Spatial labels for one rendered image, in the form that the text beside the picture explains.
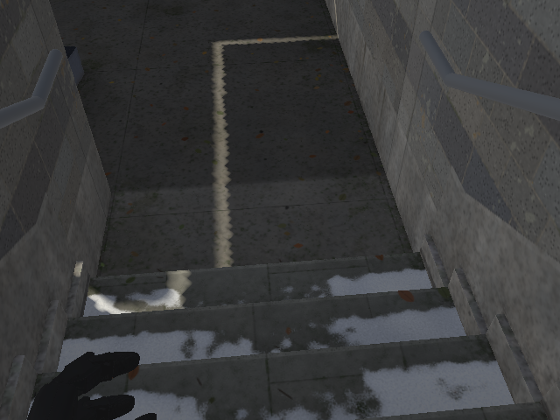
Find robot left hand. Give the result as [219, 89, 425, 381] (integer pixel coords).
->
[27, 352, 157, 420]

